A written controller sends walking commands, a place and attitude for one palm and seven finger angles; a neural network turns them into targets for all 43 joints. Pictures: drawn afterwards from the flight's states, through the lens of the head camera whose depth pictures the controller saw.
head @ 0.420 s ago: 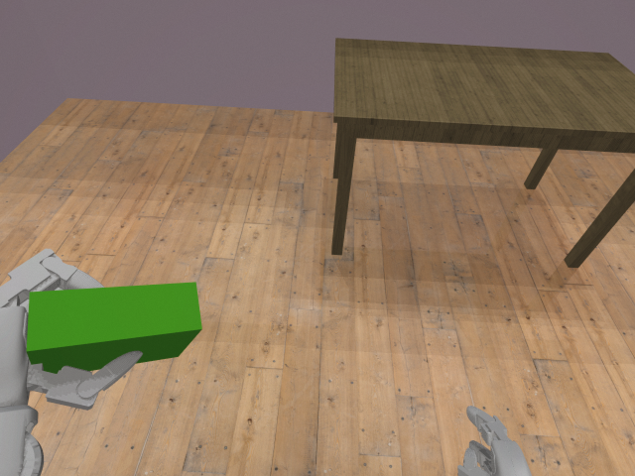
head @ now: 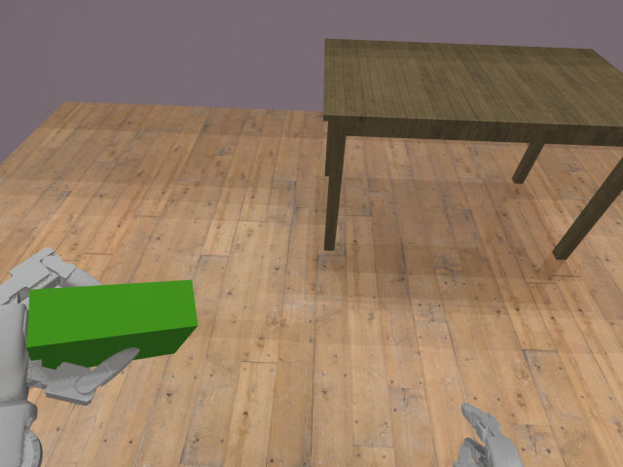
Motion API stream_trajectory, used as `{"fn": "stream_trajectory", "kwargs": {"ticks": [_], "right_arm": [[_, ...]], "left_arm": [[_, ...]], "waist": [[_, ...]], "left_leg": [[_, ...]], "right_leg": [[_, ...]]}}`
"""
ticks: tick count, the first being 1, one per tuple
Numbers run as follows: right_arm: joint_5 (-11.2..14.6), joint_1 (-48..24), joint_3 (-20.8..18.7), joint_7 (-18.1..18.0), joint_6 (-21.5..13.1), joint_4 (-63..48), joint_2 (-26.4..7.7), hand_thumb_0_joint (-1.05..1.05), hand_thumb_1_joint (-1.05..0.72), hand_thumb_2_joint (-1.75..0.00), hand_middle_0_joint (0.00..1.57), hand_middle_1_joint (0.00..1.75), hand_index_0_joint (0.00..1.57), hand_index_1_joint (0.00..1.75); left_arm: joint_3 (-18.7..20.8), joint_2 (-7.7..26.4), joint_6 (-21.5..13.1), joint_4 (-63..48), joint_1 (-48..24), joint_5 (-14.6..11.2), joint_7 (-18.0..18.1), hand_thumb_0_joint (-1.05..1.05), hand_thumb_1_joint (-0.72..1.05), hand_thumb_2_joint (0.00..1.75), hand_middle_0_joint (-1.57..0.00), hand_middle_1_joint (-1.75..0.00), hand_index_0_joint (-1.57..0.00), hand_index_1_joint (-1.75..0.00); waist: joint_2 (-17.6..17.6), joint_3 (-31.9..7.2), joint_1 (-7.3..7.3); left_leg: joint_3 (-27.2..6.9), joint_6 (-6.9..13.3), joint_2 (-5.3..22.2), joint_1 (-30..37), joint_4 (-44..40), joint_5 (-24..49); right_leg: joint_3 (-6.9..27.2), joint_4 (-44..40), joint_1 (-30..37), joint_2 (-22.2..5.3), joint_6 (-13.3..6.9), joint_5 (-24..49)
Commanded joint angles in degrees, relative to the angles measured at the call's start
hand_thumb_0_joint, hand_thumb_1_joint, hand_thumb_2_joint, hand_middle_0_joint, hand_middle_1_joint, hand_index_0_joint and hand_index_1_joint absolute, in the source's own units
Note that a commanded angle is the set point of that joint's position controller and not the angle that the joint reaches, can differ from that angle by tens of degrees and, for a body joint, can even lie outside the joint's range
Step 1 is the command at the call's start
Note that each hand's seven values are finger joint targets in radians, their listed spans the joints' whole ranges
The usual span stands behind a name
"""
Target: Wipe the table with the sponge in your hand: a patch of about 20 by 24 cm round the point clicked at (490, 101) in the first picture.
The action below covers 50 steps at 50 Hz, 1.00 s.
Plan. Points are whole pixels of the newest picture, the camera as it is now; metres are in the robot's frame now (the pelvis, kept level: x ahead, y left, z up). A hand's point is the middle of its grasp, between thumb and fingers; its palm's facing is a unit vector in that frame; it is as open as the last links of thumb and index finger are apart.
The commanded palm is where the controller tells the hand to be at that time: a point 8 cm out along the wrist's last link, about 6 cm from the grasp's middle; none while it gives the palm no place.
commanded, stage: walk to a spot facing it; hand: left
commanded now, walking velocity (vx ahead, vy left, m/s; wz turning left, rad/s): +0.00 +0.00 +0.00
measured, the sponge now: (139, 324) +0.23 +0.20 +0.13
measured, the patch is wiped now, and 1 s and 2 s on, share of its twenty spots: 0.00 0.00 0.00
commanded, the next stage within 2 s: none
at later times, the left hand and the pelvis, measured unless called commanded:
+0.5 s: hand (140, 317) +0.23 +0.19 +0.15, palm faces +0.30 -0.88 -0.38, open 9.3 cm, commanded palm +0.18 +0.24 +0.18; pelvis -0.02 -0.01 -0.02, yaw -8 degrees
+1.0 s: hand (304, 271) +0.29 +0.03 +0.16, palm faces -0.06 -0.88 -0.47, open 9.3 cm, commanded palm +0.26 +0.11 +0.18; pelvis -0.01 -0.07 -0.01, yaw -25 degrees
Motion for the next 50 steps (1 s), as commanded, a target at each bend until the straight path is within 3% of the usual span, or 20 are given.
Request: {"fn": "stream_trajectory", "kwargs": {"ticks": [1,6,16,19,22,24,26,28,30,31,32,35,39,40,41,42,43,44,46,50], "right_arm": [[0.0,-5.9,-2.4,-0.7,-3.2,-9.2,-6.4,0.0,-0.9,-0.9,0.2,0.3,0.2,0.3],[0.0,-5.9,-2.5,-0.6,-3.1,-9.6,-6.5,0.0,-0.9,-0.9,0.2,0.3,0.2,0.3],[0.5,-6.5,-3.3,0.0,-2.5,-11.7,-6.6,0.0,-0.9,-0.9,0.2,0.3,0.2,0.3],[0.5,-6.2,-3.6,0.5,-1.8,-12.3,-6.4,0.0,-0.9,-0.9,0.2,0.3,0.2,0.3],[0.0,-5.3,-3.4,1.3,-0.8,-12.0,-5.4,0.0,-0.9,-0.9,0.2,0.3,0.2,0.3],[-0.3,-6.0,-3.4,1.7,-0.3,-11.6,-5.0,0.0,-0.9,-0.9,0.2,0.3,0.2,0.3],[-0.5,-6.2,-3.2,1.6,0.2,-11.5,-4.9,0.0,-0.9,-0.9,0.2,0.3,0.2,0.3],[-0.5,-6.8,-3.6,1.1,0.4,-11.8,-6.1,0.0,-0.9,-0.9,0.2,0.3,0.2,0.3],[0.2,-7.2,-3.6,0.4,-0.4,-12.1,-6.7,0.0,-0.9,-0.9,0.2,0.3,0.2,0.3],[0.2,-6.1,-3.8,0.5,-0.9,-11.7,-6.3,0.0,-0.9,-0.9,0.2,0.3,0.2,0.3],[0.0,-5.3,-4.1,0.8,-1.4,-11.0,-6.5,0.0,-0.9,-0.9,0.2,0.3,0.2,0.3],[-0.1,-5.4,-3.8,1.0,-2.7,-10.1,-7.4,0.0,-0.9,-0.9,0.2,0.3,0.2,0.3],[-0.3,-3.9,-3.9,1.2,-3.6,-9.9,-7.8,0.0,-0.9,-0.9,0.2,0.3,0.2,0.3],[0.1,-3.9,-3.9,1.5,-3.7,-10.1,-7.2,0.0,-0.9,-0.9,0.2,0.3,0.2,0.3],[0.4,-5.5,-3.6,1.5,-3.6,-11.3,-5.3,0.0,-0.9,-0.9,0.2,0.3,0.2,0.3],[0.0,-8.6,-3.7,1.6,-4.2,-11.7,-6.4,0.0,-0.9,-0.9,0.2,0.3,0.2,0.3],[-0.2,-6.3,-3.8,1.8,-3.6,-10.4,-6.1,0.0,-0.9,-0.9,0.2,0.3,0.2,0.3],[-0.3,-5.8,-3.5,2.2,-2.0,-9.5,-6.3,0.0,-0.9,-0.9,0.2,0.3,0.2,0.3],[-0.4,-6.0,-2.8,2.6,-0.3,-8.8,-5.7,0.0,-0.9,-0.9,0.2,0.3,0.2,0.3],[-0.5,-6.2,-3.3,2.3,0.8,-9.0,-5.6,0.0,-0.9,-0.9,0.2,0.3,0.2,0.3]], "left_arm": [[6.4,9.4,-3.8,-13.0,-5.2,-0.4,1.4,0.0,0.1,1.3,-1.2,-1.6,-1.2,-1.6],[6.6,9.4,-3.8,-13.4,-5.6,-0.4,1.3,0.0,0.1,1.3,-1.2,-1.6,-1.2,-1.6],[7.3,9.0,-3.3,-14.9,-7.9,-0.9,1.3,0.0,0.1,1.3,-1.2,-1.6,-1.2,-1.6],[8.4,10.0,-3.1,-16.5,-7.6,-1.2,1.1,0.0,0.1,1.3,-1.2,-1.6,-1.2,-1.6],[9.1,10.8,-3.4,-17.4,-7.0,-1.4,1.2,0.0,0.1,1.3,-1.2,-1.6,-1.2,-1.6],[11.0,12.0,-3.6,-18.7,-6.0,-1.5,1.6,0.0,0.1,1.3,-1.2,-1.6,-1.2,-1.6],[11.2,11.7,-3.9,-18.5,-4.4,-1.7,1.5,0.0,0.1,1.3,-1.2,-1.6,-1.2,-1.6],[11.3,11.4,-4.4,-18.2,-4.3,-1.9,1.2,0.0,0.1,1.3,-1.2,-1.6,-1.2,-1.6],[10.5,9.7,-4.6,-16.2,-2.3,-1.8,0.9,0.0,0.1,1.3,-1.2,-1.6,-1.2,-1.6],[9.5,9.0,-4.8,-15.3,-2.9,-1.2,0.8,0.0,0.1,1.3,-1.2,-1.6,-1.2,-1.6],[8.9,9.0,-5.5,-14.8,-3.9,-0.9,0.6,0.0,0.1,1.3,-1.2,-1.6,-1.2,-1.6],[5.8,7.9,-6.2,-14.3,-8.6,-0.4,0.1,0.0,0.1,1.3,-1.2,-1.6,-1.2,-1.6],[5.5,9.3,-5.0,-10.5,-11.6,0.4,0.2,0.0,0.1,1.3,-1.2,-1.6,-1.2,-1.6],[5.6,9.8,-4.8,-10.9,-12.0,0.5,0.2,0.0,0.1,1.3,-1.2,-1.6,-1.2,-1.6],[8.6,13.3,-4.7,-10.3,-11.1,0.4,1.0,0.0,0.1,1.3,-1.2,-1.6,-1.2,-1.6],[11.5,15.0,-4.7,-11.0,-10.8,-0.9,2.1,0.0,0.1,1.3,-1.2,-1.6,-1.2,-1.6],[11.2,15.1,-5.4,-13.8,-8.6,-1.1,1.9,0.0,0.1,1.3,-1.2,-1.6,-1.2,-1.6],[12.8,16.1,-5.9,-15.6,-5.8,-1.1,1.6,0.0,0.1,1.3,-1.2,-1.6,-1.2,-1.6],[12.8,14.8,-7.3,-17.3,-2.2,-1.2,1.1,0.0,0.1,1.3,-1.2,-1.6,-1.2,-1.6],[13.9,14.9,-8.2,-16.3,0.6,-1.4,1.1,0.0,0.1,1.3,-1.2,-1.6,-1.2,-1.6]], "waist": [[2.4,-4.7,0.08],[2.9,-4.5,0.17],[4.8,-5.1,1.41],[1.0,-5.8,1.27],[-6.0,-5.2,0.53],[-5.8,-6.7,0.48],[-5.2,-8.4,0.48],[1.2,-7.8,0.76],[15.0,-6.1,0.77],[16.2,-4.7,0.42],[12.7,-3.0,0.13],[10.3,-0.7,0.21],[8.2,-0.7,1.12],[0.5,-1.6,1.56],[-19.0,-2.6,2.37],[-17.6,-3.4,2.86],[-11.3,-3.8,1.31],[-4.9,-4.8,0.94],[-2.4,-5.1,0.1],[-1.4,-7.0,-0.14]], "left_leg": [[-1.2,1.0,2.7,-2.6,-7.1,-2.6],[-0.9,0.9,3.5,-1.8,-7.1,-3.1],[-0.9,2.4,10.4,-3.6,-4.2,-8.4],[2.2,1.2,7.8,-2.4,2.0,-11.4],[4.2,-0.6,3.0,-0.8,9.3,-15.5],[4.1,-1.1,2.5,1.8,8.9,-12.8],[3.2,-0.3,4.3,4.7,3.5,-10.0],[-0.3,2.4,9.0,7.2,-1.5,-14.8],[-11.5,7.8,21.4,2.8,-13.5,-27.8],[-14.1,11.1,26.1,-0.5,-16.5,-27.5],[-11.4,11.4,26.4,-0.4,-15.6,-23.1],[0.0,7.7,24.0,0.5,-11.5,-12.9],[9.3,3.2,18.4,-3.6,2.4,-12.2],[11.7,1.7,13.5,-8.4,16.3,-11.5],[13.0,-1.2,5.3,-23.5,34.8,-21.9],[3.9,-2.6,4.5,-29.4,43.2,-21.9],[-0.9,-3.2,5.6,-29.7,47.3,-17.7],[-2.3,-3.5,6.3,-30.8,48.7,-14.3],[-1.2,-4.0,6.8,-29.6,48.1,-8.4],[0.9,-3.4,7.2,-24.2,33.5,-6.7]], "right_leg": [[3.0,-4.5,4.2,-2.7,-0.3,-1.8],[4.0,-3.9,2.5,-2.2,-0.5,-1.5],[6.5,8.9,-4.9,-1.2,-0.4,-1.7],[11.8,6.2,-9.0,-3.3,-1.9,-1.9],[22.7,-2.2,-13.8,-8.2,-4.9,-6.2],[25.3,-2.9,-13.4,-9.3,-6.1,-3.5],[22.1,0.7,-12.1,-6.7,-4.7,-0.6],[16.0,6.9,-17.0,-1.6,-2.6,-10.4],[4.9,28.1,-19.3,3.7,0.1,-18.8],[0.5,38.2,-18.7,0.7,1.2,-18.8],[0.1,39.4,-19.2,-2.0,1.4,-17.8],[-4.8,28.4,-14.6,-4.0,2.2,-18.5],[-11.2,8.8,0.4,0.0,0.7,-13.7],[-3.1,1.1,5.2,-2.9,-2.4,-11.2],[23.5,-5.2,12.3,-15.6,-10.0,-1.8],[36.6,-9.4,11.3,-22.0,-13.9,0.0],[38.2,-9.7,12.0,-21.6,-14.9,-3.9],[34.1,-8.4,13.2,-20.2,-15.0,-4.6],[22.2,-7.3,12.7,-16.6,-13.2,5.8],[15.4,-7.2,10.5,-14.6,-13.1,10.9]]}}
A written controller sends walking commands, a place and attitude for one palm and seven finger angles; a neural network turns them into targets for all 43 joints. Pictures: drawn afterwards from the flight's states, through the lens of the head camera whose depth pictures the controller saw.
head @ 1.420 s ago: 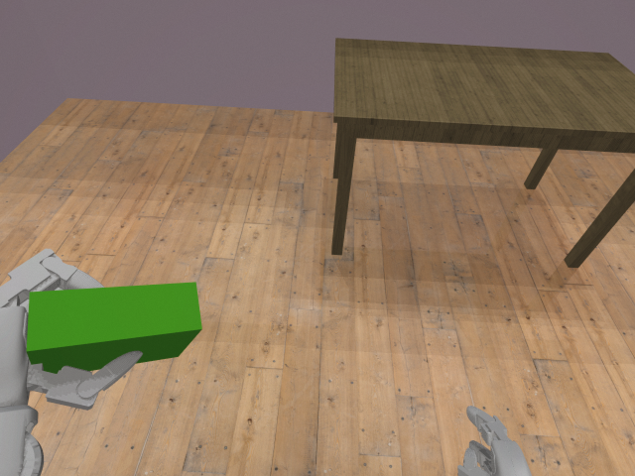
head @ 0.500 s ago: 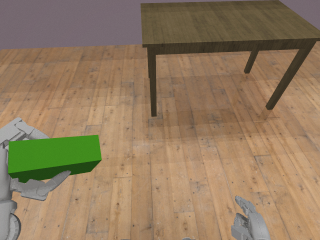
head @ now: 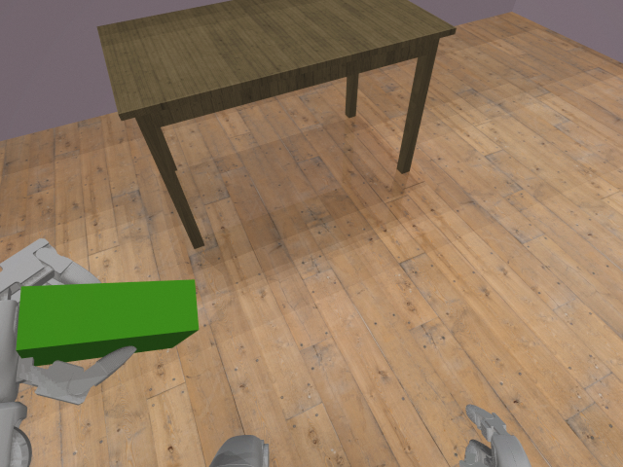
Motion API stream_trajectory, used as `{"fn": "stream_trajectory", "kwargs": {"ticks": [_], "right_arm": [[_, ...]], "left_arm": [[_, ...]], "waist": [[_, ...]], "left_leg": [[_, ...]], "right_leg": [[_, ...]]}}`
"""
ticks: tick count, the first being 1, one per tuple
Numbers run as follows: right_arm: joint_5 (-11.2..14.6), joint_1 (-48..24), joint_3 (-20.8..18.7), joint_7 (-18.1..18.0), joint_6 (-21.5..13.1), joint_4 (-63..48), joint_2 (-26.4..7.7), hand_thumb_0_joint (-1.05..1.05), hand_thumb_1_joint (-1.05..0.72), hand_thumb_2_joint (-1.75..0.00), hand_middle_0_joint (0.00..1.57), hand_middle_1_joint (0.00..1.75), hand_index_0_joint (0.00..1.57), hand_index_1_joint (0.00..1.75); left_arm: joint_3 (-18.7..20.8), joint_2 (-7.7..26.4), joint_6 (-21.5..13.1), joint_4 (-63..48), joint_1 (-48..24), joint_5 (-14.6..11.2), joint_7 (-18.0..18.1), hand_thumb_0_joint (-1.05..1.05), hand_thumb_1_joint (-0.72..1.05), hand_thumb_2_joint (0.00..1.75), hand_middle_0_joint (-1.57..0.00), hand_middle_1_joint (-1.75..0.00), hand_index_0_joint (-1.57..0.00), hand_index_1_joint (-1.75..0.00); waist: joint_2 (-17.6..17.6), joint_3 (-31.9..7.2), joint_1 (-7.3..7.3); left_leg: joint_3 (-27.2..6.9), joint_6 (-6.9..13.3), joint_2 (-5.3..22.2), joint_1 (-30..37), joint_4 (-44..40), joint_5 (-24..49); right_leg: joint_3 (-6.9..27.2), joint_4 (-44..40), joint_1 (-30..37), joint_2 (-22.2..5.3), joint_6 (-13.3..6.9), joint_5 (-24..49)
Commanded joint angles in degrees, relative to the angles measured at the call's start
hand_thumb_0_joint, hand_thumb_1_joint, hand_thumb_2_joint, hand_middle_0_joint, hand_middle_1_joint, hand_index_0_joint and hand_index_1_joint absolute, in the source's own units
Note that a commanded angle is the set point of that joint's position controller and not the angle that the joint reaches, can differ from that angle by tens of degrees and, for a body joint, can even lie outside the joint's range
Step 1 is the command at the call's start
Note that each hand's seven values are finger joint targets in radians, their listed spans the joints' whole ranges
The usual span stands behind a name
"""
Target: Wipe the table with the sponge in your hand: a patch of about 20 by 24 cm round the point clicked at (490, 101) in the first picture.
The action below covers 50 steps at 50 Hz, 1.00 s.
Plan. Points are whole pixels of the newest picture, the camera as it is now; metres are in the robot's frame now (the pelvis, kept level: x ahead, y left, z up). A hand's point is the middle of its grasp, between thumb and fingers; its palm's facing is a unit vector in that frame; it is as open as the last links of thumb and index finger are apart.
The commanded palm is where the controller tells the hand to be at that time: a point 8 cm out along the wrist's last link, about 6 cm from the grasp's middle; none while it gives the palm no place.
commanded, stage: walk to a spot facing it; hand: left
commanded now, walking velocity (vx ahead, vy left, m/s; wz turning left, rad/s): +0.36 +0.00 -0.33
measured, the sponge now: (137, 320) +0.23 +0.18 +0.14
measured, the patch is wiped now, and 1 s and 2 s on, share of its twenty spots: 0.00 0.00 0.00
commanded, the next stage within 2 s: turn to face it in 1.62 s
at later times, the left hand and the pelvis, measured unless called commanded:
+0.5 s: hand (174, 180) +0.39 +0.17 +0.18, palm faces +0.20 -0.87 -0.46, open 9.3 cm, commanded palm +0.35 +0.23 +0.19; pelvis +0.13 -0.01 +0.01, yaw -13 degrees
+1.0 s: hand (252, 98) +0.56 +0.10 +0.18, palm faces +0.22 -0.89 -0.40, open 9.3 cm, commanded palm +0.53 +0.15 +0.19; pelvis +0.30 -0.08 -0.01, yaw -14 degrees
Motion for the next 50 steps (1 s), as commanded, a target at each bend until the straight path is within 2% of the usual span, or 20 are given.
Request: {"fn": "stream_trajectory", "kwargs": {"ticks": [1,7,12,14,16,19,22,27,28,29,30,31,32,34,39,43,47,48,49,50], "right_arm": [[-0.3,-4.8,-1.6,-0.7,-2.1,-9.8,-4.2,0.0,-0.9,-0.9,0.2,0.3,0.2,0.3],[0.6,-4.5,-1.6,-1.6,-3.2,-11.3,-4.7,0.0,-0.9,-0.9,0.2,0.3,0.2,0.3],[0.3,-2.4,-1.9,-2.9,-4.2,-11.4,-6.1,0.0,-0.9,-0.9,0.2,0.3,0.2,0.3],[0.3,-2.1,-2.6,-3.3,-4.3,-11.9,-7.9,0.0,-0.9,-0.9,0.2,0.3,0.2,0.3],[-1.0,-3.4,-0.8,-3.6,-4.9,-10.7,-4.9,0.0,-0.9,-0.9,0.2,0.3,0.2,0.3],[-0.6,-3.5,-1.2,-3.1,-5.6,-9.4,-4.8,0.0,-0.9,-0.9,0.2,0.3,0.2,0.3],[-0.5,-2.6,-1.2,-2.8,-6.0,-9.5,-5.1,0.0,-0.9,-0.9,0.2,0.3,0.2,0.3],[0.0,-3.4,-1.6,-2.8,-5.8,-9.7,-4.9,0.0,-0.9,-0.9,0.2,0.3,0.2,0.3],[0.2,-3.5,-1.7,-2.8,-5.5,-9.6,-4.3,0.0,-0.9,-0.9,0.2,0.3,0.2,0.3],[0.8,-3.2,-1.7,-2.5,-5.2,-9.8,-3.1,0.0,-0.9,-0.9,0.2,0.3,0.2,0.3],[0.7,-5.8,-1.1,-2.2,-4.9,-11.3,-2.3,0.0,-0.9,-0.9,0.2,0.3,0.2,0.3],[0.5,-5.6,-2.0,-1.8,-5.2,-10.2,-3.7,0.0,-0.9,-0.9,0.2,0.3,0.2,0.3],[0.7,-5.5,-1.7,-1.5,-4.8,-9.5,-3.4,0.0,-0.9,-0.9,0.2,0.3,0.2,0.3],[0.6,-6.4,-1.2,-1.0,-2.9,-8.2,-3.2,0.0,-0.9,-0.9,0.2,0.3,0.2,0.3],[-0.1,-5.8,-1.7,-1.7,-2.0,-8.7,-3.3,0.0,-0.9,-0.9,0.2,0.3,0.2,0.3],[0.0,-5.1,-2.1,-2.2,-3.0,-10.5,-3.3,0.0,-0.9,-0.9,0.2,0.3,0.2,0.3],[0.0,-2.4,-2.9,-3.2,-3.6,-10.7,-4.3,0.0,-0.9,-0.9,0.2,0.3,0.2,0.3],[0.1,-1.5,-3.4,-3.6,-3.9,-10.8,-5.2,0.0,-0.9,-0.9,0.2,0.3,0.2,0.3],[0.2,-2.5,-3.9,-3.5,-4.0,-11.1,-6.9,0.0,-0.9,-0.9,0.2,0.3,0.2,0.3],[0.1,-2.9,-2.7,-2.9,-4.3,-11.4,-5.6,0.0,-0.9,-0.9,0.2,0.3,0.2,0.3]], "left_arm": [[12.4,13.4,-4.5,-11.7,0.5,-1.3,2.4,0.0,0.1,1.3,-1.2,-1.6,-1.2,-1.6],[8.1,10.8,-2.8,-8.1,-3.1,-1.2,2.5,0.0,0.1,1.3,-1.2,-1.6,-1.2,-1.6],[6.1,10.7,-2.5,-13.4,-8.5,-0.6,2.8,0.0,0.1,1.3,-1.2,-1.6,-1.2,-1.6],[6.4,10.6,-3.1,-15.6,-10.1,-0.9,2.7,0.0,0.1,1.3,-1.2,-1.6,-1.2,-1.6],[8.3,14.0,-3.2,-14.2,-10.2,-0.2,2.7,0.0,0.1,1.3,-1.2,-1.6,-1.2,-1.6],[6.9,11.5,-2.3,-16.0,-9.3,0.4,2.3,0.0,0.1,1.3,-1.2,-1.6,-1.2,-1.6],[7.0,9.6,-1.6,-15.2,-5.6,0.4,2.6,0.0,0.1,1.3,-1.2,-1.6,-1.2,-1.6],[8.3,10.1,-0.8,-10.7,-5.9,-0.1,2.4,0.0,0.1,1.3,-1.2,-1.6,-1.2,-1.6],[8.8,10.8,-0.6,-10.5,-6.1,-0.2,2.4,0.0,0.1,1.3,-1.2,-1.6,-1.2,-1.6],[8.8,11.2,0.0,-9.6,-5.4,0.1,2.5,0.0,0.1,1.3,-1.2,-1.6,-1.2,-1.6],[11.8,14.4,-0.3,-11.3,-5.8,-0.2,3.1,0.0,0.1,1.3,-1.2,-1.6,-1.2,-1.6],[13.0,14.7,-0.7,-12.5,-6.0,-1.4,2.7,0.0,0.1,1.3,-1.2,-1.6,-1.2,-1.6],[13.3,15.1,-1.0,-13.6,-4.1,-1.4,2.5,0.0,0.1,1.3,-1.2,-1.6,-1.2,-1.6],[13.2,14.3,-1.7,-17.5,-2.8,-0.6,2.4,0.0,0.1,1.3,-1.2,-1.6,-1.2,-1.6],[12.5,12.6,-2.8,-18.4,-0.3,-0.8,3.3,0.0,0.1,1.3,-1.2,-1.6,-1.2,-1.6],[11.2,11.3,-2.1,-15.9,-1.3,-1.1,4.0,0.0,0.1,1.3,-1.2,-1.6,-1.2,-1.6],[8.8,11.0,-2.2,-15.9,-6.4,-0.8,4.2,0.0,0.1,1.3,-1.2,-1.6,-1.2,-1.6],[8.5,11.1,-2.8,-16.9,-8.2,-0.8,4.2,0.0,0.1,1.3,-1.2,-1.6,-1.2,-1.6],[7.6,9.8,-2.9,-17.5,-8.4,-0.9,4.1,0.0,0.1,1.3,-1.2,-1.6,-1.2,-1.6],[7.9,11.0,-3.7,-16.3,-10.0,-1.2,4.0,0.0,0.1,1.3,-1.2,-1.6,-1.2,-1.6]], "waist": [[-2.4,-9.5,1.76],[-7.6,-7.7,2.91],[-1.8,-7.2,1.63],[13.8,-9.9,0.89],[15.5,-5.7,0.93],[8.3,-2.6,1.74],[11.6,-4.3,1.65],[9.3,-6.3,1.76],[4.0,-8.7,2.54],[-7.3,-11.2,2.84],[-18.7,-11.6,3.45],[-16.7,-12.6,3.44],[-13.4,-11.3,3.08],[-5.8,-11.3,1.99],[-5.8,-9.9,1.05],[-7.0,-7.8,3.14],[-3.4,-8.5,0.97],[2.1,-10.6,-0.11],[15.0,-12.9,0.18],[18.4,-11.3,0.62]], "left_leg": [[0.3,0.4,1.7,-4.5,-13.9,2.8],[4.5,2.5,-1.0,3.6,-30.6,3.0],[5.3,5.0,0.0,25.0,-46.8,6.3],[-15.6,11.7,14.1,43.4,-52.3,4.3],[-26.7,17.7,23.0,34.6,-60.0,-3.3],[-12.5,15.5,19.5,27.5,-58.7,-0.7],[0.5,11.8,14.8,23.6,-57.0,8.2],[9.1,8.6,11.2,20.3,-43.2,13.0],[10.8,7.6,8.7,16.9,-32.5,14.9],[12.8,6.2,4.1,8.1,-16.3,10.7],[9.4,4.1,-2.3,-7.5,-1.8,-10.0],[0.2,3.8,0.0,-7.9,3.3,-10.4],[-2.3,3.3,1.3,-10.0,6.1,-8.3],[-3.2,2.1,3.3,-10.7,5.0,-4.2],[2.2,2.2,3.3,-1.0,-18.3,2.2],[8.5,3.3,-0.1,5.1,-30.9,5.2],[11.6,4.4,-2.9,22.3,-43.1,11.1],[6.9,6.4,-0.7,30.4,-45.5,11.3],[-11.9,11.4,11.2,38.7,-49.6,13.8],[-28.0,17.3,20.0,38.1,-54.2,15.9]], "right_leg": [[19.6,-15.8,10.5,-16.6,-6.6,16.1],[21.1,-17.5,9.2,-15.4,-6.4,6.4],[17.5,-7.1,0.8,-10.3,-1.8,3.6],[7.6,13.7,-16.9,-2.3,3.6,-5.4],[5.5,32.4,-22.4,-5.0,5.2,-13.4],[4.1,30.1,-21.9,-9.4,5.9,-7.8],[-2.9,15.4,-11.5,-8.5,6.4,-4.1],[-11.3,-1.6,4.9,-3.1,6.4,2.8],[-9.1,-5.1,12.1,-3.2,5.3,3.1],[5.2,-8.3,18.9,-11.4,0.8,3.0],[30.6,-13.6,25.3,-23.7,-6.6,14.1],[33.9,-15.5,22.6,-26.1,-7.1,9.1],[33.2,-15.4,21.7,-27.4,-8.3,6.0],[21.5,-14.0,20.0,-25.7,-7.2,11.3],[6.4,-14.4,12.4,-21.4,-4.3,19.6],[5.6,-14.0,11.8,-20.2,-3.8,17.7],[1.0,-1.8,6.8,-16.3,0.0,18.1],[-0.8,8.4,1.9,-14.3,2.1,18.5],[-3.8,22.5,-8.1,-7.9,5.5,1.1],[-0.3,33.6,-16.3,-4.3,6.0,-18.1]]}}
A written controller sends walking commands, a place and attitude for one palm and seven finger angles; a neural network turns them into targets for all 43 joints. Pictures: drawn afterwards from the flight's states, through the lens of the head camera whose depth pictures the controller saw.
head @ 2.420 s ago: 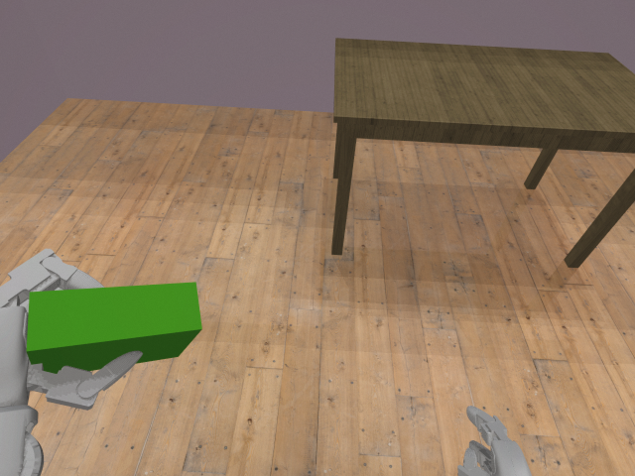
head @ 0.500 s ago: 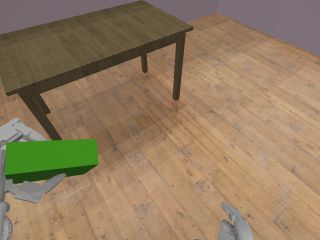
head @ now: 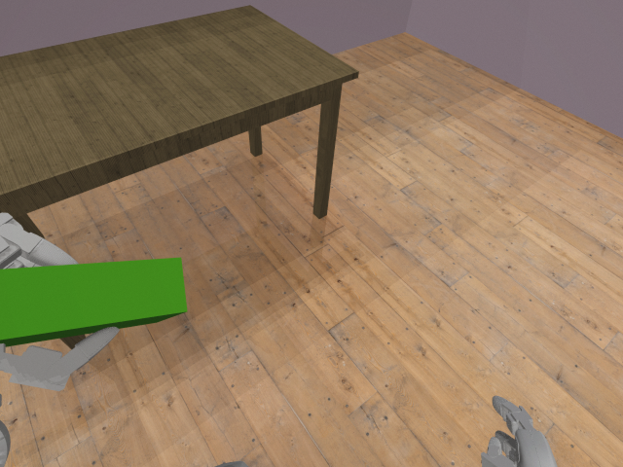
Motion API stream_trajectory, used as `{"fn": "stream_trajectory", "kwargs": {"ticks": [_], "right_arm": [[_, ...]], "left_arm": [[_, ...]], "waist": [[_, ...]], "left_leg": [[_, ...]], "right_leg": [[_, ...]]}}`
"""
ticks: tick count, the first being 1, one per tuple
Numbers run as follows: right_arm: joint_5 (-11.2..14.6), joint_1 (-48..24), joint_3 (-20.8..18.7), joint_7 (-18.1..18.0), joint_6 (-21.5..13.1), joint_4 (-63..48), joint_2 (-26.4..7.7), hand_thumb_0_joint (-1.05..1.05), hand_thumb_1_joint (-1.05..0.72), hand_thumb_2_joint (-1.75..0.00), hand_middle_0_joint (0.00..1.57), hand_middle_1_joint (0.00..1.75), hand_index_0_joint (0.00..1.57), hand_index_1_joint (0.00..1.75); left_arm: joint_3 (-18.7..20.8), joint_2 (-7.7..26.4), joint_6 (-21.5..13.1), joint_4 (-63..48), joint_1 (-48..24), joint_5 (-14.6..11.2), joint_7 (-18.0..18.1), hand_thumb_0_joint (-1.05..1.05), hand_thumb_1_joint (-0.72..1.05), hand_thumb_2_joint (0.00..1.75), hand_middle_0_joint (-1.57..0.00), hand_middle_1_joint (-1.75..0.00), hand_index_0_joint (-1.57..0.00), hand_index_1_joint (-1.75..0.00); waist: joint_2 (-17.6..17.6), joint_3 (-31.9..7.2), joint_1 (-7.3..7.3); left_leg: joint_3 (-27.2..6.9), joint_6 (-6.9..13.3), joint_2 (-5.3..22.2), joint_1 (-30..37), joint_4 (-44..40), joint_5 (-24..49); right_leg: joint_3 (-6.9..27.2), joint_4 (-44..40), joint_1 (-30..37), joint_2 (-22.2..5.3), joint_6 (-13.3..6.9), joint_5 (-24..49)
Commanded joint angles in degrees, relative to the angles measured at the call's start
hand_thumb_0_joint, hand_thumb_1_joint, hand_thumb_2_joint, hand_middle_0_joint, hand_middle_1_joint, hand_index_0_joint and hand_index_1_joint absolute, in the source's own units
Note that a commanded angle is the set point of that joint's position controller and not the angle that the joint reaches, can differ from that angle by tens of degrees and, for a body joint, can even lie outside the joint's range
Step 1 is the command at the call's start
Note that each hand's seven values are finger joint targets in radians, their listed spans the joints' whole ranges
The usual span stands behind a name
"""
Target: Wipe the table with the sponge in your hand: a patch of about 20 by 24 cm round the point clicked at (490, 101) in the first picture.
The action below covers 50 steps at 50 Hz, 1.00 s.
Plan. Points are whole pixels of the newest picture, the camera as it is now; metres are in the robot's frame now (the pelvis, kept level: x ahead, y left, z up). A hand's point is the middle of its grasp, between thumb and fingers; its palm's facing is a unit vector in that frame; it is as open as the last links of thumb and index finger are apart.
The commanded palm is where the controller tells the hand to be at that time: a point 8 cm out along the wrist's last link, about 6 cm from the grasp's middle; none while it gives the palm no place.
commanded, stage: walk to a spot facing it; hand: left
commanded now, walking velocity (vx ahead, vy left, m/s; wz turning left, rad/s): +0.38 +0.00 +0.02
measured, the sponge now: (118, 299) +0.23 +0.20 +0.17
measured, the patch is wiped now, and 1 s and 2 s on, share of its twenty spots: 0.00 0.00 0.00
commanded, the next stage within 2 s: turn to face it in 0.62 s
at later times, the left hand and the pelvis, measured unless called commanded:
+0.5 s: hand (183, 198) +0.35 +0.17 +0.18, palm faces +0.43 -0.78 -0.46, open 9.3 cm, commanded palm +0.28 +0.22 +0.20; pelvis +0.14 -0.07 +0.01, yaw +5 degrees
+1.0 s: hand (161, 158) +0.38 +0.20 +0.21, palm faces +0.59 -0.68 -0.44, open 9.3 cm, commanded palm +0.33 +0.23 +0.20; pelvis +0.24 -0.08 +0.01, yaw +15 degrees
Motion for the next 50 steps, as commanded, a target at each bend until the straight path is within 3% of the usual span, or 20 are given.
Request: {"fn": "stream_trajectory", "kwargs": {"ticks": [1,3,7,14,15,16,17,18,19,21,25,30,32,34,35,36,37,39,43,50], "right_arm": [[-0.5,-5.5,0.3,0.2,-3.7,-7.6,-3.4,0.0,-0.9,-0.9,0.2,0.3,0.2,0.3],[0.2,-6.1,-0.3,0.8,-4.0,-7.0,-2.7,0.0,-0.9,-0.9,0.2,0.3,0.2,0.3],[0.0,-5.2,-0.1,1.2,-5.6,-6.5,-2.6,0.0,-0.9,-0.9,0.2,0.3,0.2,0.3],[0.5,-4.5,0.3,-0.3,-5.3,-5.7,-2.0,0.0,-0.9,-0.9,0.2,0.3,0.2,0.3],[0.6,-4.7,0.5,-0.5,-5.0,-5.5,-1.6,0.0,-0.9,-0.9,0.2,0.3,0.2,0.3],[0.6,-4.1,0.7,-0.6,-4.6,-5.1,-0.7,0.0,-0.9,-0.9,0.2,0.3,0.2,0.3],[0.6,-4.6,1.3,-0.3,-4.3,-5.9,1.0,0.0,-0.9,-0.9,0.2,0.3,0.2,0.3],[0.1,-7.5,1.0,-0.3,-5.0,-5.9,-1.0,0.0,-0.9,-0.9,0.2,0.3,0.2,0.3],[0.4,-7.5,0.7,0.2,-4.6,-5.3,-1.4,0.0,-0.9,-0.9,0.2,0.3,0.2,0.3],[0.5,-8.1,1.2,0.5,-3.6,-4.0,-1.2,0.0,-0.9,-0.9,0.2,0.3,0.2,0.3],[0.0,-7.9,0.6,0.5,-2.1,-5.8,-1.1,0.0,-0.9,-0.9,0.2,0.3,0.2,0.3],[-0.4,-6.0,0.0,0.6,-1.9,-9.2,0.2,0.0,-0.9,-0.9,0.2,0.3,0.2,0.3],[-0.4,-4.7,-0.5,0.4,-1.8,-9.1,-0.3,0.0,-0.9,-0.9,0.2,0.3,0.2,0.3],[0.0,-2.5,-1.1,-0.2,-1.7,-8.9,-0.9,0.0,-0.9,-0.9,0.2,0.3,0.2,0.3],[0.0,-2.5,-1.2,-0.4,-2.0,-9.1,-1.2,0.0,-0.9,-0.9,0.2,0.3,0.2,0.3],[0.0,-3.8,-1.6,0.0,-2.7,-9.5,-3.3,0.0,-0.9,-0.9,0.2,0.3,0.2,0.3],[0.6,-2.6,-1.3,1.3,-3.6,-9.2,-3.9,0.0,-0.9,-0.9,0.2,0.3,0.2,0.3],[0.8,-4.8,-2.0,1.7,-4.0,-8.2,-4.0,0.0,-0.9,-0.9,0.2,0.3,0.2,0.3],[1.1,-5.1,-1.1,2.7,-4.6,-7.3,-2.8,0.0,-0.9,-0.9,0.2,0.3,0.2,0.3],[0.8,-4.5,0.5,0.1,-5.3,-5.7,-2.5,0.0,-0.9,-0.9,0.2,0.3,0.2,0.3]], "left_arm": [[5.5,11.2,-3.7,-8.2,-9.6,-0.4,0.5,0.0,0.1,1.3,-1.2,-1.6,-1.2,-1.6],[5.7,10.5,-3.7,-13.1,-10.4,-0.2,-0.1,0.0,0.1,1.3,-1.2,-1.6,-1.2,-1.6],[5.6,7.6,-3.3,-15.8,-2.4,-0.5,-0.1,0.0,0.1,1.3,-1.2,-1.6,-1.2,-1.6],[3.7,5.2,-1.3,-4.6,-5.8,-0.5,-0.3,0.0,0.1,1.3,-1.2,-1.6,-1.2,-1.6],[3.3,5.7,-0.8,-3.9,-7.2,-0.2,-0.4,0.0,0.1,1.3,-1.2,-1.6,-1.2,-1.6],[4.2,7.7,-0.5,-3.2,-7.7,0.3,-0.2,0.0,0.1,1.3,-1.2,-1.6,-1.2,-1.6],[5.5,10.5,-0.2,-3.6,-8.4,0.6,0.2,0.0,0.1,1.3,-1.2,-1.6,-1.2,-1.6],[7.6,11.8,0.1,-3.9,-9.9,-0.3,0.2,0.0,0.1,1.3,-1.2,-1.6,-1.2,-1.6],[7.0,11.9,-0.1,-5.6,-10.5,-0.3,-0.3,0.0,0.1,1.3,-1.2,-1.6,-1.2,-1.6],[7.3,11.1,-1.4,-7.1,-6.4,0.0,-0.4,0.0,0.1,1.3,-1.2,-1.6,-1.2,-1.6],[8.1,10.7,-3.0,-12.1,-2.9,0.5,0.5,0.0,0.1,1.3,-1.2,-1.6,-1.2,-1.6],[9.2,9.4,-2.6,-13.5,3.2,-0.3,2.2,0.0,0.1,1.3,-1.2,-1.6,-1.2,-1.6],[8.8,9.2,-2.3,-13.7,1.9,-0.4,2.7,0.0,0.1,1.3,-1.2,-1.6,-1.2,-1.6],[6.8,8.4,-1.9,-13.9,0.2,-0.8,2.7,0.0,0.1,1.3,-1.2,-1.6,-1.2,-1.6],[7.0,9.0,-2.9,-15.7,-2.2,-1.0,2.9,0.0,0.1,1.3,-1.2,-1.6,-1.2,-1.6],[7.1,9.5,-4.0,-17.8,-3.4,-1.6,2.6,0.0,0.1,1.3,-1.2,-1.6,-1.2,-1.6],[7.2,11.0,-4.5,-16.1,-5.8,-0.7,1.8,0.0,0.1,1.3,-1.2,-1.6,-1.2,-1.6],[10.0,14.1,-4.3,-18.1,-4.9,-0.1,0.9,0.0,0.1,1.3,-1.2,-1.6,-1.2,-1.6],[7.1,8.4,-3.1,-19.8,0.7,-1.5,-0.4,0.0,0.1,1.3,-1.2,-1.6,-1.2,-1.6],[3.4,5.4,-0.7,-7.4,-6.2,-1.1,-0.3,0.0,0.1,1.3,-1.2,-1.6,-1.2,-1.6]], "waist": [[20.3,-8.6,-1.47],[15.3,-5.1,-0.98],[17.9,-7.7,0.05],[13.0,-6.5,-0.41],[9.7,-6.6,-0.27],[1.1,-7.6,0.16],[-16.4,-8.6,0.84],[-16.4,-8.6,1.99],[-13.2,-7.9,0.91],[-5.8,-5.5,0.51],[-3.5,-6.5,-0.16],[-5.5,-8.8,1.94],[-4.9,-10.0,1.12],[-1.9,-13.2,-2.28],[6.2,-16.4,-3.01],[21.7,-16.9,-1.28],[19.6,-14.8,-1.15],[17.5,-15.7,-0.61],[19.0,-11.8,-0.19],[14.3,-8.4,0.04]], "left_leg": [[-40.8,14.0,24.0,21.2,-17.5,-5.4],[-33.1,13.5,21.7,15.7,-18.0,-12.7],[-15.3,8.4,15.2,9.6,-17.8,-8.7],[-5.4,3.9,10.9,5.6,-8.8,-13.3],[-4.5,3.0,9.2,3.3,-2.9,-14.3],[-1.9,1.8,5.6,-2.2,11.0,-14.8],[-0.4,-0.6,-1.9,-16.4,28.9,-23.5],[-8.5,-0.9,-1.1,-18.5,36.8,-23.3],[-11.2,-1.4,-0.1,-20.0,42.2,-21.1],[-12.1,-2.6,1.9,-20.9,44.9,-15.9],[-8.6,-2.9,3.3,-13.5,28.0,-13.9],[0.6,-2.6,-0.2,-7.3,9.4,-11.0],[2.5,-2.7,-1.9,-3.7,4.5,-8.9],[2.7,-2.1,-4.6,10.1,-4.5,-1.4],[-5.2,1.3,0.1,20.9,-7.3,8.5],[-29.9,10.8,17.5,27.2,-7.3,37.4],[-37.9,14.5,21.3,25.3,-8.1,43.5],[-34.0,14.2,20.4,22.7,-7.7,32.2],[-18.1,9.3,11.5,8.3,-11.4,11.4],[-15.5,6.1,8.9,0.3,-11.4,-20.0]], "right_leg": [[8.8,32.9,-26.7,-0.4,1.4,-6.6],[9.8,33.2,-29.9,-3.4,1.9,-2.7],[3.4,18.8,-20.4,-3.7,2.7,5.3],[-6.0,-7.3,-3.2,1.4,4.2,11.6],[-4.6,-10.6,0.8,1.0,3.7,10.7],[5.0,-16.5,5.3,-5.2,0.6,8.0],[27.7,-22.5,12.9,-18.7,-6.1,12.4],[32.9,-24.5,11.2,-22.4,-8.0,12.9],[33.3,-24.5,11.0,-23.4,-8.8,10.9],[20.7,-22.4,9.3,-21.9,-8.1,22.1],[4.7,-18.9,7.4,-19.5,-5.7,40.5],[0.2,-14.4,10.2,-18.5,-5.0,49.6],[-1.2,-9.9,9.8,-18.2,-4.1,52.9],[-4.8,4.2,3.6,-16.0,-0.4,51.1],[-5.1,17.2,-4.8,-11.2,2.3,35.8],[-1.6,30.7,-19.2,-1.8,5.4,-5.1],[5.1,35.8,-23.9,-0.6,4.4,-13.2],[9.2,37.7,-26.4,-2.7,4.7,-7.7],[3.9,22.5,-17.6,-2.2,5.1,1.8],[-2.6,-5.2,-1.3,2.1,5.2,2.9]]}}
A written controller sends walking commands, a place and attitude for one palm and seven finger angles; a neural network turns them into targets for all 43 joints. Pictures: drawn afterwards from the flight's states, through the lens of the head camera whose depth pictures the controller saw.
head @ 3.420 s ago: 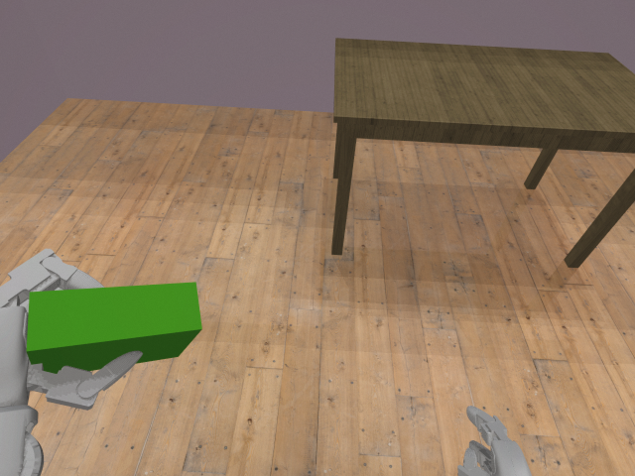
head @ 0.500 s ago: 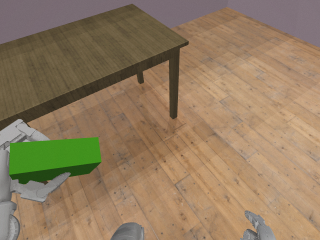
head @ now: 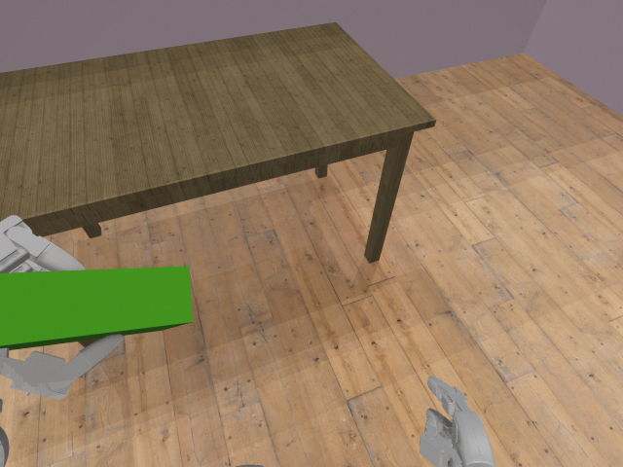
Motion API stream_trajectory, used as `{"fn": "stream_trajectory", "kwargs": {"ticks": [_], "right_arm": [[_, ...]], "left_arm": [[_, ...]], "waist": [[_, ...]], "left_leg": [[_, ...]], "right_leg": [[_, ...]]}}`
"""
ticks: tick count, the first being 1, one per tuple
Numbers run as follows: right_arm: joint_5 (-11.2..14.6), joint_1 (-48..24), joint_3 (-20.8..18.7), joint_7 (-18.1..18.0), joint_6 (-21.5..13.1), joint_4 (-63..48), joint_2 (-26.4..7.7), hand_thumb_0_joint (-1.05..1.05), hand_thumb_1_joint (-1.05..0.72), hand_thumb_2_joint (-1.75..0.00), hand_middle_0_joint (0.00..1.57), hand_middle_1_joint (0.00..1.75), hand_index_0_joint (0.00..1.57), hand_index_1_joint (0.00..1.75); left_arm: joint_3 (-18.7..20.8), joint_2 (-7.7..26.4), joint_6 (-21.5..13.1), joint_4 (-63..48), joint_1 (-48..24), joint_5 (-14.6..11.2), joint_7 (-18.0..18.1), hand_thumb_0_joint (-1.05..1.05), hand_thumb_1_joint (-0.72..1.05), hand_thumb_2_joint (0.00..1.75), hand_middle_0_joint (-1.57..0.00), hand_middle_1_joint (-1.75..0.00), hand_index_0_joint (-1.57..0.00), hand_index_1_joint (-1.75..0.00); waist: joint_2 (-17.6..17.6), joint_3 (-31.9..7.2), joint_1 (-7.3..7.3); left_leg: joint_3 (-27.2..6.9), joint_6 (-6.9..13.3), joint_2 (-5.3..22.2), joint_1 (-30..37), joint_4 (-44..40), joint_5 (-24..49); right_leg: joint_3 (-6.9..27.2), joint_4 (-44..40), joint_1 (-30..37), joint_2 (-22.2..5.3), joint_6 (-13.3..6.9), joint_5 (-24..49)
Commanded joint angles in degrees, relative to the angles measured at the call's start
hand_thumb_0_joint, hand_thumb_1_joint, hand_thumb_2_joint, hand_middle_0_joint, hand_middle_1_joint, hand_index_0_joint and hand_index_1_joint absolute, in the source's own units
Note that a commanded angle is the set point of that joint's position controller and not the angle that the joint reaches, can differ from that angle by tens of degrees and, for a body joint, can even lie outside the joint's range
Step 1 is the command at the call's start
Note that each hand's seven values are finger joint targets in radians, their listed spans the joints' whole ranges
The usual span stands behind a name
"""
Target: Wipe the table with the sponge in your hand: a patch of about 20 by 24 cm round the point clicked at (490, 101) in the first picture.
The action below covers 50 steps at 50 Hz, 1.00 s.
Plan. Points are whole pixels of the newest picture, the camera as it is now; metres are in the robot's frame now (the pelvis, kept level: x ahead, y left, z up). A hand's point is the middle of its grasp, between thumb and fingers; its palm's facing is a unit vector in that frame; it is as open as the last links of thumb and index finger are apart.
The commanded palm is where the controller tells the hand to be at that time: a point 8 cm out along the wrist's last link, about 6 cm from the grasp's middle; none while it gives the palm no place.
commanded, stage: take the last steps up to it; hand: left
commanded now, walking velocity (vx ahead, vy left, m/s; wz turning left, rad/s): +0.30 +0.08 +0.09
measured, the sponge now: (124, 306) +0.22 +0.19 +0.17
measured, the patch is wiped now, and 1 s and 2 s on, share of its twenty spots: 0.00 0.00 0.00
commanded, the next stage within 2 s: come to a stop and stand still in 1.84 s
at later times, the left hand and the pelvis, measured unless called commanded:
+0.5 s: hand (91, 237) +0.29 +0.25 +0.18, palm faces +0.47 -0.79 -0.39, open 9.3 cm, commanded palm +0.22 +0.28 +0.18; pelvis +0.07 -0.01 +0.00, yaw +3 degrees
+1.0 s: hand (167, 187) +0.36 +0.20 +0.18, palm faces +0.41 -0.79 -0.46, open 9.3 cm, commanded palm +0.30 +0.25 +0.18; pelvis +0.16 -0.04 +0.01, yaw +4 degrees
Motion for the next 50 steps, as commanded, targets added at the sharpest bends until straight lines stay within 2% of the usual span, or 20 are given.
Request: {"fn": "stream_trajectory", "kwargs": {"ticks": [1,2,3,4,9,13,17,18,19,20,21,24,27,34,35,36,37,39,43,50], "right_arm": [[0.0,-2.4,-4.1,-3.0,-2.2,-5.8,-11.0,0.0,-0.9,-0.9,0.2,0.3,0.2,0.3],[-0.1,-1.9,-3.9,-3.1,-1.6,-5.6,-10.0,0.0,-0.9,-0.9,0.2,0.3,0.2,0.3],[-0.4,-3.5,-3.2,-3.1,-1.3,-6.1,-8.4,0.0,-0.9,-0.9,0.2,0.3,0.2,0.3],[-0.7,-7.2,-3.4,-2.9,-2.3,-6.5,-11.0,0.0,-0.9,-0.9,0.2,0.3,0.2,0.3],[-0.7,-6.4,-2.7,-3.3,-1.0,-3.9,-10.2,0.0,-0.9,-0.9,0.2,0.3,0.2,0.3],[-1.1,-5.3,-3.6,-2.9,-0.8,-6.7,-9.4,0.0,-0.9,-0.9,0.2,0.3,0.2,0.3],[-1.0,-2.3,-5.0,-3.3,-0.7,-7.9,-10.4,0.0,-0.9,-0.9,0.2,0.3,0.2,0.3],[-0.7,-1.4,-5.6,-3.5,-0.8,-8.1,-11.4,0.0,-0.9,-0.9,0.2,0.3,0.2,0.3],[-0.4,-1.4,-6.5,-3.5,-0.9,-8.7,-13.5,0.0,-0.9,-0.9,0.2,0.3,0.2,0.3],[-0.1,-1.4,-6.3,-2.9,-1.0,-9.1,-13.2,0.0,-0.9,-0.9,0.2,0.3,0.2,0.3],[-0.9,-2.7,-5.4,-2.9,-1.2,-7.6,-12.6,0.0,-0.9,-0.9,0.2,0.3,0.2,0.3],[0.0,-3.1,-5.9,-2.4,-2.3,-6.6,-12.3,0.0,-0.9,-0.9,0.2,0.3,0.2,0.3],[-0.4,-2.8,-5.2,-2.0,-3.2,-6.4,-12.1,0.0,-0.9,-0.9,0.2,0.3,0.2,0.3],[-0.7,-3.1,-4.3,-3.6,-2.7,-5.6,-11.5,0.0,-0.9,-0.9,0.2,0.3,0.2,0.3],[-0.6,-3.5,-4.2,-3.8,-2.4,-5.4,-11.0,0.0,-0.9,-0.9,0.2,0.3,0.2,0.3],[-0.7,-2.8,-4.1,-3.7,-1.9,-5.2,-10.2,0.0,-0.9,-0.9,0.2,0.3,0.2,0.3],[-0.7,-4.1,-3.7,-3.4,-2.0,-6.0,-9.5,0.0,-0.9,-0.9,0.2,0.3,0.2,0.3],[-0.9,-5.0,-4.5,-2.4,-2.2,-5.0,-11.4,0.0,-0.9,-0.9,0.2,0.3,0.2,0.3],[-1.0,-5.0,-3.7,-2.3,-0.6,-3.7,-10.9,0.0,-0.9,-0.9,0.2,0.3,0.2,0.3],[-1.1,-3.7,-4.4,-2.7,-0.7,-7.5,-10.1,0.0,-0.9,-0.9,0.2,0.3,0.2,0.3]], "left_arm": [[2.8,5.3,-0.5,-2.8,-9.3,0.6,1.6,0.0,0.1,1.3,-1.2,-1.6,-1.2,-1.6],[2.1,5.9,0.0,-1.3,-11.4,1.2,1.7,0.0,0.1,1.3,-1.2,-1.6,-1.2,-1.6],[3.2,9.1,0.6,-0.7,-13.0,1.4,2.0,0.0,0.1,1.3,-1.2,-1.6,-1.2,-1.6],[3.2,10.2,0.9,-2.0,-17.0,0.7,2.5,0.0,0.1,1.3,-1.2,-1.6,-1.2,-1.6],[1.9,8.4,-2.5,-5.1,-16.1,1.5,1.9,0.0,0.1,1.3,-1.2,-1.6,-1.2,-1.6],[5.4,8.8,-2.8,-6.0,-7.3,1.3,3.0,0.0,0.1,1.3,-1.2,-1.6,-1.2,-1.6],[5.9,8.1,-2.6,-7.9,-7.1,0.8,3.9,0.0,0.1,1.3,-1.2,-1.6,-1.2,-1.6],[5.5,7.9,-3.0,-8.3,-7.9,0.7,3.9,0.0,0.1,1.3,-1.2,-1.6,-1.2,-1.6],[4.5,6.7,-3.4,-9.0,-7.6,0.5,3.8,0.0,0.1,1.3,-1.2,-1.6,-1.2,-1.6],[4.4,7.2,-4.2,-9.1,-8.9,0.7,3.8,0.0,0.1,1.3,-1.2,-1.6,-1.2,-1.6],[5.6,9.7,-4.1,-5.0,-7.7,1.2,3.3,0.0,0.1,1.3,-1.2,-1.6,-1.2,-1.6],[4.8,8.5,-4.3,-10.6,-8.3,1.2,2.3,0.0,0.1,1.3,-1.2,-1.6,-1.2,-1.6],[3.7,6.2,-3.6,-10.5,-3.5,1.2,1.9,0.0,0.1,1.3,-1.2,-1.6,-1.2,-1.6],[4.8,7.0,-1.6,-2.7,-6.3,1.2,1.9,0.0,0.1,1.3,-1.2,-1.6,-1.2,-1.6],[4.4,7.1,-1.5,-1.9,-7.7,1.4,1.9,0.0,0.1,1.3,-1.2,-1.6,-1.2,-1.6],[5.2,8.8,-1.3,-0.6,-8.5,1.9,2.0,0.0,0.1,1.3,-1.2,-1.6,-1.2,-1.6],[7.1,11.0,-1.1,0.4,-9.0,1.6,2.3,0.0,0.1,1.3,-1.2,-1.6,-1.2,-1.6],[6.9,11.2,-1.8,-2.6,-13.4,0.9,1.7,0.0,0.1,1.3,-1.2,-1.6,-1.2,-1.6],[5.5,9.1,-3.5,-4.4,-7.9,1.4,1.6,0.0,0.1,1.3,-1.2,-1.6,-1.2,-1.6],[6.4,8.5,-2.8,-7.5,-2.5,0.6,3.2,0.0,0.1,1.3,-1.2,-1.6,-1.2,-1.6]], "waist": [[7.1,-7.7,-0.79],[-2.2,-6.7,-0.77],[-20.4,-4.5,-0.26],[-19.8,-3.2,0.85],[-9.0,-2.9,-1.4],[-10.9,-7.2,0.75],[-7.7,-10.5,-1.07],[-2.1,-11.8,-2.15],[10.8,-13.3,-2.58],[16.9,-12.4,-2.06],[17.1,-10.7,-2.19],[10.4,-7.7,-1.51],[12.7,-7.5,-1.13],[7.5,-7.0,-1.24],[4.0,-7.0,-1.06],[-5.6,-7.0,-0.93],[-20.1,-6.8,0.2],[-16.1,-6.3,-0.58],[-6.7,-6.1,-1.42],[-9.9,-8.9,0.29]], "left_leg": [[-5.1,5.5,7.1,-2.7,-7.7,-19.0],[-1.0,3.2,2.8,-6.8,4.4,-20.0],[3.0,-0.1,-3.8,-18.2,21.9,-20.8],[-2.3,-0.9,-3.2,-22.0,33.2,-18.3],[-0.5,-2.1,0.5,-14.0,26.6,-8.3],[6.9,-1.1,-2.0,-6.1,7.4,-6.3],[10.0,-0.9,-3.5,7.7,-7.6,1.3],[7.5,0.3,-1.7,15.1,-9.6,3.5],[-6.6,4.7,8.8,22.9,-11.4,9.4],[-21.3,10.7,18.3,26.7,-13.7,21.0],[-26.4,13.8,21.7,21.9,-16.3,14.2],[-14.9,12.6,17.2,19.4,-15.2,10.2],[-4.6,9.4,13.1,11.2,-16.9,8.7],[0.9,5.0,10.3,4.3,-9.9,-6.7],[2.4,4.1,8.5,1.2,-3.6,-8.9],[5.3,2.5,4.2,-6.1,9.5,-12.7],[5.7,0.1,-2.8,-17.5,25.8,-20.2],[-4.1,-1.1,-0.3,-19.6,38.1,-14.7],[-2.3,-2.2,2.0,-16.3,33.3,-6.1],[5.6,-0.9,-0.5,-4.4,5.5,-5.0]], "right_leg": [[-3.4,-17.6,14.9,2.3,-0.8,2.2],[5.5,-26.0,15.8,-3.7,-4.0,-2.3],[29.0,-34.4,18.2,-17.9,-10.7,-5.3],[38.3,-37.3,16.2,-24.5,-14.1,-3.1],[9.4,-29.7,15.4,-15.7,-10.8,29.2],[6.5,-26.5,20.7,-13.5,-11.3,34.2],[4.5,-17.8,18.3,-10.0,-8.8,28.4],[3.3,-10.1,13.4,-8.2,-7.1,27.2],[-0.6,2.3,3.3,-2.7,-4.0,14.4],[-0.2,13.5,-8.1,2.0,-2.8,-9.6],[4.2,21.4,-12.0,0.6,-3.1,-10.9],[4.5,18.7,-16.3,-2.6,-2.3,-2.7],[0.3,7.9,-6.5,-1.6,-1.9,3.7],[-6.0,-16.2,11.9,2.6,-1.6,9.1],[-3.0,-19.8,15.8,0.8,-2.6,8.4],[10.1,-25.4,19.3,-6.8,-6.6,3.7],[33.1,-32.2,22.8,-18.8,-13.0,4.3],[37.0,-35.0,19.5,-22.0,-15.3,-2.8],[13.4,-31.3,15.7,-16.7,-12.6,19.1],[9.5,-28.9,17.9,-14.7,-12.5,18.5]]}}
